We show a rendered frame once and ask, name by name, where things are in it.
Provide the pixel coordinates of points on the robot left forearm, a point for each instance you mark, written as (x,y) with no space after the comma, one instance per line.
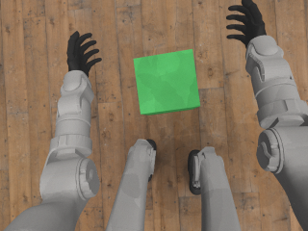
(73,120)

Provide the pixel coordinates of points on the robot left upper arm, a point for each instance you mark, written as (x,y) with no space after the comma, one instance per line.
(66,186)

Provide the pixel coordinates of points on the robot right upper arm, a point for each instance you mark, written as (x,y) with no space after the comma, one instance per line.
(284,152)

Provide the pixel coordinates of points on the right robot shin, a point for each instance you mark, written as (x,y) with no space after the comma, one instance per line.
(205,149)

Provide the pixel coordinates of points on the robot right forearm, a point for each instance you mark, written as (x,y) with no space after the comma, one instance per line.
(274,87)

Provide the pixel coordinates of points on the left robot shin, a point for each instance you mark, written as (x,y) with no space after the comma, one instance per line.
(139,141)

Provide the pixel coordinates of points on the right robot hand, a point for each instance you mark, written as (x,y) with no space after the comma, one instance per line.
(253,27)

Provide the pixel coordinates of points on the robot shin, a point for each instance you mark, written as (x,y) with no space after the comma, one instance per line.
(139,141)
(205,149)

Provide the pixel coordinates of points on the carton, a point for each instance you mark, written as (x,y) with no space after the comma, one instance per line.
(166,83)

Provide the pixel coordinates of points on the left robot hand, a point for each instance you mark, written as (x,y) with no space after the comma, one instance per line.
(76,59)

